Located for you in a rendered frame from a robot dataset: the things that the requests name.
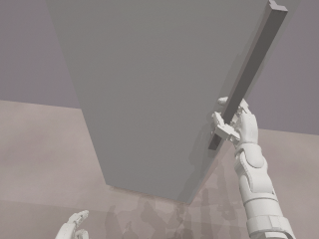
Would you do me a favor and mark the handle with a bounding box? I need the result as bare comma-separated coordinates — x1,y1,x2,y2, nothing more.
207,0,288,150

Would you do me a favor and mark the right robot forearm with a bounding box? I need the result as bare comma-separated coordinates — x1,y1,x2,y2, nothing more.
233,142,296,239

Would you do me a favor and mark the right robot hand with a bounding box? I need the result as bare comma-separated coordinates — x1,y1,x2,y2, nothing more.
211,97,258,149

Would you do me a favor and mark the left robot hand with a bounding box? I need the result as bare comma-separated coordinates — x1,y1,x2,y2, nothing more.
55,210,89,239

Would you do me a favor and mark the fridge door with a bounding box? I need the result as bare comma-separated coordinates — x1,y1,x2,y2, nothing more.
45,0,302,203

